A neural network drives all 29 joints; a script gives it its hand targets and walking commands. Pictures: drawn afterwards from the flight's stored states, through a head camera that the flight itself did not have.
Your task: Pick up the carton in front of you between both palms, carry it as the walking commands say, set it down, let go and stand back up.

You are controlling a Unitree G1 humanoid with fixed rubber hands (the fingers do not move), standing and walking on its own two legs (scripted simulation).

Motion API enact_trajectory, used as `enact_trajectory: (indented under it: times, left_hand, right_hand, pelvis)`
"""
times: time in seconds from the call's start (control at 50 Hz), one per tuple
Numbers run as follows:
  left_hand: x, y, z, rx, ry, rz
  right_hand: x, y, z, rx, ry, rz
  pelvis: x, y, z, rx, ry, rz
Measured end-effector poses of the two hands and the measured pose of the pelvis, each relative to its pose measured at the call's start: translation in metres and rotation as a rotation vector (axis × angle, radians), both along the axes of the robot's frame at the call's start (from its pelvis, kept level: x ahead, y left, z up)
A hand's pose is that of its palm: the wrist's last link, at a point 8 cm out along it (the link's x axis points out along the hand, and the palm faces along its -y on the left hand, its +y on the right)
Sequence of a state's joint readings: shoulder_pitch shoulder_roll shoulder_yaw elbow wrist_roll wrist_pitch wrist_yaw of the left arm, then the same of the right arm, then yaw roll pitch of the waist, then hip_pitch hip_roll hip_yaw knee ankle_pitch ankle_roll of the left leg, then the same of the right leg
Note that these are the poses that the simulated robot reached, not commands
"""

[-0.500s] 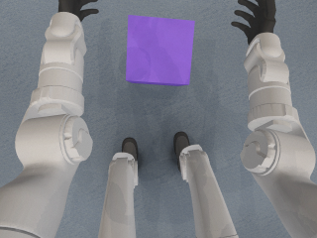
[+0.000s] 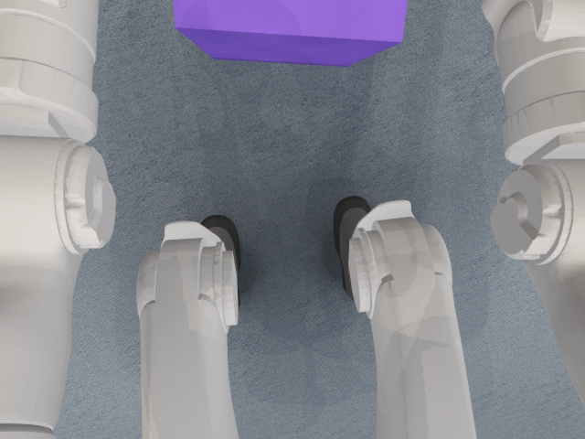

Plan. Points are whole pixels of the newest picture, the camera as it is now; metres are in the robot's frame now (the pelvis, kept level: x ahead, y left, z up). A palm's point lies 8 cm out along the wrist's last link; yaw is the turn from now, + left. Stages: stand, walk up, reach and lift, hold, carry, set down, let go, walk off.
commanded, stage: reach and lift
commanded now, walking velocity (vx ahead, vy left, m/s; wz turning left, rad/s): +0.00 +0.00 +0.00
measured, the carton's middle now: out of the picture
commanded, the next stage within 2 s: none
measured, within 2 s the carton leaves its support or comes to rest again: leaves its support in 1.08 s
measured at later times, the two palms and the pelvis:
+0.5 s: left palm out of the picture +0.60 +0.15 -0.22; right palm out of the picture +0.57 -0.19 -0.22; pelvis +0.01 +0.00 -0.04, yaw +0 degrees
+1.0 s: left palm out of the picture +0.59 +0.13 -0.22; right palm out of the picture +0.57 -0.17 -0.22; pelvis +0.01 +0.00 -0.05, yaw +1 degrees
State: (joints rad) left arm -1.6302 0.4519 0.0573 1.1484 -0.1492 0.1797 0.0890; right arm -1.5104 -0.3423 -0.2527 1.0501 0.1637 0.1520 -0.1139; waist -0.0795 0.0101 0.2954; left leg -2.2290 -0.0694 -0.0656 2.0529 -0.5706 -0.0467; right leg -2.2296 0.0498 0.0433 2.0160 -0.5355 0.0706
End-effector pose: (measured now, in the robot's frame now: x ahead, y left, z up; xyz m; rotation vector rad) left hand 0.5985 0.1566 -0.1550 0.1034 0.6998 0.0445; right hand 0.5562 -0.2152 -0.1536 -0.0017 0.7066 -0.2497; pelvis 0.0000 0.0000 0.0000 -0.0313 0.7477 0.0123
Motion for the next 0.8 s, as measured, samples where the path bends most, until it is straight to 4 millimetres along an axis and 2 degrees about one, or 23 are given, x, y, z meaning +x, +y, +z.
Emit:
enact_trajectory:
  times: [0.16,0.26,0.4,0.62,0.7,0.8]
  left_hand:
    - [-0.006,0.001,-0.051,-0.012,0.035,0.001]
    - [-0.005,0.005,-0.067,-0.003,0.027,0.006]
    - [0.006,0.003,-0.063,-0.013,-0.008,0.004]
    - [-0.002,-0.01,-0.06,-0.024,0.004,-0.019]
    - [-0.004,-0.025,-0.06,-0.047,0.007,-0.05]
    - [-0.003,-0.026,-0.059,-0.033,0.022,-0.036]
  right_hand:
    - [-0.001,0.01,-0.052,-0.001,0.046,0.033]
    - [0.007,0.013,-0.066,0.002,0.038,0.041]
    - [0.022,0.018,-0.063,0.006,0.003,0.054]
    - [0.014,0.026,-0.06,0.016,0.011,0.069]
    - [0.016,0.04,-0.059,0.032,0.003,0.09]
    - [0.016,0.04,-0.058,0.025,0.016,0.082]
  pelvis:
    - [-0.002,-0.003,-0.025,0.003,-0.087,0.006]
    - [0.004,-0.004,-0.035,0.002,-0.121,0.004]
    - [0.01,-0.002,-0.044,0.001,-0.131,0.006]
    - [0.004,-0.001,-0.041,-0.001,-0.13,0.005]
    - [0.0,-0.001,-0.038,-0.001,-0.146,0.006]
    - [0.001,-0.001,-0.039,0.0,-0.148,0.008]
